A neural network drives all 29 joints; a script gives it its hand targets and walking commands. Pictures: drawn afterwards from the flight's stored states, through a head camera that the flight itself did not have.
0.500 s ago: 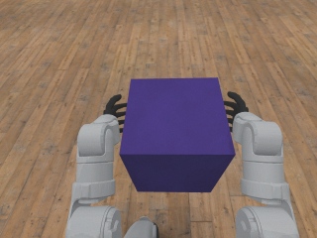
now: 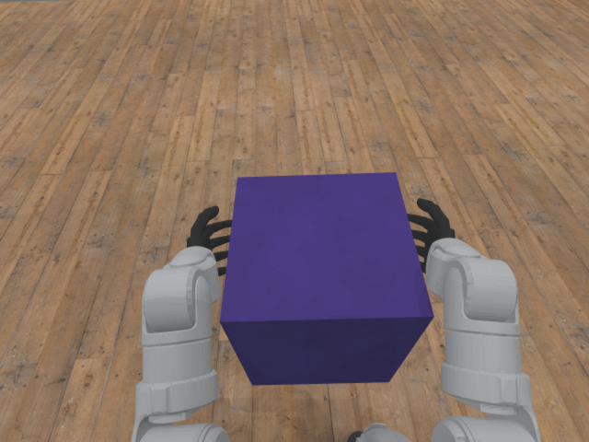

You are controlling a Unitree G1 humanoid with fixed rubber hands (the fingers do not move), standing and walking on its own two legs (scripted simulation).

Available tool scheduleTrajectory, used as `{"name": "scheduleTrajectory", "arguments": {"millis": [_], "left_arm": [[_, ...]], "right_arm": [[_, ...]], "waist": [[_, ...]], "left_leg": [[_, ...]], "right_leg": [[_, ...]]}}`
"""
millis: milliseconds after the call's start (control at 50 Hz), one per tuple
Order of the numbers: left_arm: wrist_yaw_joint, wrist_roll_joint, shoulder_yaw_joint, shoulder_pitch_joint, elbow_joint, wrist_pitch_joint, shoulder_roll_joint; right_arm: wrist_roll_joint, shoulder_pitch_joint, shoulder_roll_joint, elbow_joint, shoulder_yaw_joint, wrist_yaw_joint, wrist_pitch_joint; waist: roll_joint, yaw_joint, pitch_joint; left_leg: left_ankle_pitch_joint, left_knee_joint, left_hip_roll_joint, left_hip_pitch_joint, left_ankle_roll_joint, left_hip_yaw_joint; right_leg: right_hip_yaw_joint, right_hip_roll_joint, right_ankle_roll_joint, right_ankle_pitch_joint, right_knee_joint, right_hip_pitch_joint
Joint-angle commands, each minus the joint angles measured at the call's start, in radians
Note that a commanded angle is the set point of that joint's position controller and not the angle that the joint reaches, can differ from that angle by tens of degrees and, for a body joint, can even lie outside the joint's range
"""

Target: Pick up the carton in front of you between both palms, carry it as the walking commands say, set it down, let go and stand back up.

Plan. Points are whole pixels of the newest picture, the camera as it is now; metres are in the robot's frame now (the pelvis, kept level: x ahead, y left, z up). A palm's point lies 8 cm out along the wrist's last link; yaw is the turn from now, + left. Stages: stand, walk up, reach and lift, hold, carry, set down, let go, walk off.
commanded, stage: carry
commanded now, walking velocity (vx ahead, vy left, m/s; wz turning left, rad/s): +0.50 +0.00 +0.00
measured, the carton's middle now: (318, 287) +0.32 +0.00 +0.02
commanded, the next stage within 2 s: none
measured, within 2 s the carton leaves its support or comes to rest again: neither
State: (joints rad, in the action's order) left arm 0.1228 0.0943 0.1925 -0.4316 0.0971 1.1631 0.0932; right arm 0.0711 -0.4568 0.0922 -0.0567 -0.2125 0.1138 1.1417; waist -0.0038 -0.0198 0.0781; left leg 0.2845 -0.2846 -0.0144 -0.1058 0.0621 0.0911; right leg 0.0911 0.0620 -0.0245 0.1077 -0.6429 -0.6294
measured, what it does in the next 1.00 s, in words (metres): walks ahead: right foot, then left foot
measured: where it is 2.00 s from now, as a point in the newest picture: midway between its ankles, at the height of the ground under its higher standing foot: (293, 208)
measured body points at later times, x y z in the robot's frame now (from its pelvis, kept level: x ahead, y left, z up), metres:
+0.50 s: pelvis +0.31 +0.00 -0.01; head +0.27 +0.00 +0.44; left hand +0.58 +0.16 +0.08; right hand +0.59 -0.14 +0.09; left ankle +0.44 +0.13 -0.73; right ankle +0.18 -0.11 -0.75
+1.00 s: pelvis +0.62 +0.00 -0.02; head +0.59 -0.01 +0.43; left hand +0.89 +0.15 +0.08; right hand +0.90 -0.15 +0.08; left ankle +0.46 +0.12 -0.75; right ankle +0.73 -0.10 -0.75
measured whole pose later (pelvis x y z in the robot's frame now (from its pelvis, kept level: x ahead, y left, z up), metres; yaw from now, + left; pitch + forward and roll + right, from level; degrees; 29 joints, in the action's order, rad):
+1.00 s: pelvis +0.62 +0.00 -0.02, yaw +1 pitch +3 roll +0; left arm 0.09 0.11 0.11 -0.14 0.36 1.22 0.13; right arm 0.11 -0.16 0.13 -0.34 -0.10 0.09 1.21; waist 0.02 -0.02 0.16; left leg 0.44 -0.40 0.08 0.01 -0.05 0.19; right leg 0.21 0.07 0.03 0.07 -0.46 -0.45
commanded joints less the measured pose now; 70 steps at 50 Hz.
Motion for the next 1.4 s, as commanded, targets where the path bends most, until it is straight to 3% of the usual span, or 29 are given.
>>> {"name": "scheduleTrajectory", "arguments": {"millis": [0,40,60,80,100,120,140,180,220,280,400,500,520,540,560,580,640,680,740,900,960,980,1000,1020,1060,1080,1100,1220,1380], "left_arm": [[-0.230,-0.376,-0.747,-0.490,0.087,0.007,1.022],[-0.251,-0.373,-0.757,-0.411,0.108,0.020,1.015],[-0.262,-0.369,-0.760,-0.388,0.120,0.022,1.017],[-0.271,-0.365,-0.759,-0.317,0.120,0.025,1.008],[-0.274,-0.341,-0.750,-0.299,0.115,0.020,0.967],[-0.278,-0.342,-0.755,-0.254,0.118,0.016,0.987],[-0.283,-0.359,-0.765,-0.251,0.157,0.017,1.016],[-0.293,-0.395,-0.787,-0.282,0.229,0.012,1.039],[-0.297,-0.417,-0.798,-0.286,0.266,0.015,1.024],[-0.304,-0.415,-0.795,-0.209,0.266,0.024,0.981],[-0.304,-0.386,-0.778,-0.150,0.254,0.043,0.912],[-0.294,-0.371,-0.774,-0.171,0.223,0.060,0.877],[-0.292,-0.368,-0.776,-0.172,0.214,0.063,0.873],[-0.291,-0.371,-0.780,-0.188,0.224,0.070,0.861],[-0.292,-0.384,-0.797,-0.225,0.241,0.078,0.885],[-0.296,-0.393,-0.806,-0.235,0.233,0.073,0.912],[-0.303,-0.411,-0.812,-0.243,0.251,0.039,0.991],[-0.295,-0.398,-0.824,-0.229,0.265,0.022,1.006],[-0.280,-0.379,-0.820,-0.174,0.279,0.009,1.001],[-0.274,-0.370,-0.796,-0.137,0.304,0.054,0.889],[-0.284,-0.373,-0.777,-0.140,0.269,0.072,0.865],[-0.286,-0.372,-0.770,-0.128,0.249,0.076,0.861],[-0.288,-0.356,-0.754,-0.124,0.213,0.070,0.848],[-0.289,-0.359,-0.749,-0.124,0.201,0.065,0.872],[-0.294,-0.388,-0.768,-0.167,0.238,0.056,0.936],[-0.297,-0.399,-0.779,-0.194,0.261,0.047,0.968],[-0.300,-0.410,-0.793,-0.219,0.281,0.038,0.993],[-0.311,-0.436,-0.812,-0.192,0.338,0.027,0.966],[-0.298,-0.382,-0.782,-0.127,0.300,0.061,0.877]], "right_arm": [[-0.367,-0.428,1.000,-0.093,0.714,-0.277,0.035],[-0.338,-0.339,0.983,-0.122,0.720,-0.279,0.041],[-0.330,-0.309,0.974,-0.138,0.727,-0.281,0.042],[-0.329,-0.296,0.965,-0.165,0.744,-0.285,0.045],[-0.348,-0.306,0.995,-0.189,0.771,-0.289,0.058],[-0.349,-0.290,0.985,-0.210,0.777,-0.296,0.057],[-0.349,-0.284,0.997,-0.216,0.788,-0.297,0.053],[-0.361,-0.283,0.999,-0.277,0.814,-0.294,0.041],[-0.373,-0.259,1.017,-0.298,0.825,-0.286,0.038],[-0.354,-0.182,0.994,-0.299,0.827,-0.272,0.042],[-0.347,-0.135,0.932,-0.291,0.825,-0.272,0.065],[-0.353,-0.130,0.890,-0.246,0.803,-0.281,0.085],[-0.353,-0.118,0.884,-0.228,0.792,-0.283,0.086],[-0.339,-0.104,0.873,-0.206,0.777,-0.284,0.084],[-0.332,-0.105,0.884,-0.181,0.764,-0.285,0.075],[-0.347,-0.102,0.917,-0.192,0.767,-0.287,0.069],[-0.377,-0.174,1.020,-0.263,0.801,-0.294,0.044],[-0.390,-0.187,1.033,-0.287,0.820,-0.298,0.031],[-0.401,-0.156,1.001,-0.315,0.834,-0.301,0.029],[-0.365,-0.102,0.881,-0.328,0.813,-0.287,0.069],[-0.351,-0.111,0.860,-0.300,0.804,-0.281,0.086],[-0.346,-0.114,0.848,-0.293,0.801,-0.279,0.091],[-0.355,-0.156,0.842,-0.322,0.813,-0.278,0.103],[-0.367,-0.188,0.859,-0.321,0.818,-0.281,0.108],[-0.378,-0.201,0.925,-0.303,0.824,-0.288,0.092],[-0.378,-0.200,0.956,-0.300,0.829,-0.288,0.081],[-0.374,-0.197,0.974,-0.307,0.834,-0.286,0.069],[-0.341,-0.136,0.986,-0.347,0.834,-0.256,0.043],[-0.347,-0.099,0.903,-0.330,0.817,-0.270,0.085]], "waist": [[0.165,-0.016,0.281],[0.171,0.001,0.307],[0.136,0.011,0.351],[0.065,0.039,0.413],[-0.175,0.048,0.485],[-0.258,0.049,0.434],[-0.183,0.044,0.395],[-0.039,0.036,0.325],[-0.077,0.029,0.298],[-0.138,0.028,0.264],[-0.146,0.035,0.152],[-0.108,0.020,0.145],[-0.060,0.008,0.202],[0.125,-0.008,0.255],[0.379,-0.012,0.305],[0.318,-0.009,0.301],[0.067,0.000,0.297],[0.099,0.006,0.299],[0.124,0.007,0.269],[0.147,-0.004,0.151],[0.099,0.018,0.168],[0.043,0.036,0.223],[-0.209,0.053,0.283],[-0.346,0.054,0.281],[-0.164,0.046,0.292],[-0.070,0.043,0.293],[-0.054,0.038,0.285],[-0.130,0.034,0.227],[-0.153,0.028,0.144]], "left_leg": [[-0.800,-0.044,0.194,0.331,0.043,-0.053],[-0.894,-0.179,0.181,0.278,0.009,0.006],[-0.819,-0.292,0.167,0.161,-0.020,0.045],[-0.513,-0.468,0.154,-0.026,-0.048,0.048],[-0.218,-0.734,0.069,-0.370,-0.084,0.030],[0.211,-0.895,-0.020,-0.606,-0.089,-0.015],[0.219,-0.965,0.047,-0.645,-0.060,-0.086],[0.114,-0.860,0.119,-0.595,-0.050,-0.103],[0.040,-0.710,0.128,-0.498,-0.068,-0.066],[-0.038,-0.507,0.118,-0.464,-0.097,-0.012],[-0.220,-0.255,0.092,-0.429,-0.085,0.073],[-0.157,-0.134,0.042,-0.185,-0.064,0.171],[-0.107,-0.154,0.054,0.022,-0.054,0.146],[0.030,-0.046,0.258,0.177,0.005,-0.195],[0.004,0.041,0.425,0.354,0.127,-0.534],[-0.113,0.060,0.446,0.337,0.149,-0.562],[-0.186,0.056,0.384,0.181,0.084,-0.328],[-0.110,0.101,0.350,0.119,0.060,-0.215],[-0.061,0.151,0.329,0.103,0.080,-0.133],[-0.263,0.086,0.270,0.128,0.034,0.017],[-0.328,-0.155,0.213,0.038,-0.013,0.110],[-0.318,-0.343,0.186,-0.097,-0.049,0.142],[-0.147,-0.651,0.076,-0.344,-0.109,0.143],[0.200,-0.831,0.014,-0.576,-0.107,0.057],[0.207,-0.967,0.103,-0.628,-0.059,-0.065],[0.145,-0.913,0.137,-0.609,-0.052,-0.084],[0.082,-0.833,0.159,-0.573,-0.054,-0.090],[-0.106,-0.452,0.124,-0.512,-0.091,0.018],[-0.233,-0.158,0.062,-0.293,-0.047,0.150]], "right_leg": [[0.091,-0.059,0.002,-0.093,0.194,0.050],[0.146,-0.093,0.020,-0.133,0.308,0.274],[0.141,-0.078,0.037,-0.144,0.322,0.481],[-0.031,0.062,0.072,-0.128,0.285,0.709],[-0.422,0.315,0.229,-0.164,0.239,0.993],[-0.603,0.374,0.306,-0.199,0.328,1.017],[-0.520,0.364,0.293,-0.177,0.334,0.953],[-0.360,0.304,0.210,-0.121,0.389,0.769],[-0.228,0.251,0.166,0.014,0.456,0.638],[-0.129,0.216,0.172,0.083,0.506,0.596],[-0.028,0.182,0.136,-0.032,0.492,0.599],[0.049,0.144,0.085,-0.117,0.259,0.561],[0.090,0.113,0.057,-0.168,0.091,0.456],[0.127,0.035,0.003,-0.024,-0.173,0.268],[0.083,-0.066,-0.022,0.313,-0.403,0.002],[-0.029,-0.031,0.003,0.397,-0.538,-0.076],[-0.096,0.077,0.041,0.266,-0.498,-0.038],[-0.064,0.069,0.033,0.209,-0.367,0.022],[-0.014,0.058,0.011,0.150,-0.171,0.030],[0.105,0.017,0.018,-0.031,0.150,0.134],[0.187,-0.037,0.037,0.045,0.225,0.401],[0.097,0.024,0.053,0.090,0.223,0.604],[-0.347,0.255,0.161,0.210,0.349,0.776],[-0.583,0.369,0.247,0.077,0.424,0.885],[-0.433,0.343,0.237,-0.162,0.366,0.833],[-0.359,0.326,0.205,-0.116,0.378,0.776],[-0.293,0.306,0.169,-0.063,0.409,0.721],[-0.058,0.225,0.149,-0.039,0.488,0.681],[0.082,0.181,0.081,-0.257,0.331,0.690]]}}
